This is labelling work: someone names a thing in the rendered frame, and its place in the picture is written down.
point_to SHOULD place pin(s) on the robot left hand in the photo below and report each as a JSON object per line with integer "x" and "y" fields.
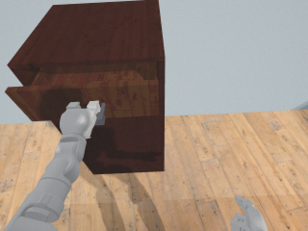
{"x": 78, "y": 121}

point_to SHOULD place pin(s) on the left robot upper arm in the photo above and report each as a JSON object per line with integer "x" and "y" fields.
{"x": 29, "y": 224}

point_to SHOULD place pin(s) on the cabinet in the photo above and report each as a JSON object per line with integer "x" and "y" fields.
{"x": 119, "y": 32}

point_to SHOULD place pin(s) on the handle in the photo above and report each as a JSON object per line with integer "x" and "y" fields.
{"x": 100, "y": 117}

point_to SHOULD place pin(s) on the robot left forearm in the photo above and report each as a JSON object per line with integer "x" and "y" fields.
{"x": 46, "y": 202}

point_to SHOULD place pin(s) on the robot right hand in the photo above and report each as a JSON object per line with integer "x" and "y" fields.
{"x": 252, "y": 221}

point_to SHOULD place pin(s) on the drawer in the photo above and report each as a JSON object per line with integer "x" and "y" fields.
{"x": 126, "y": 89}

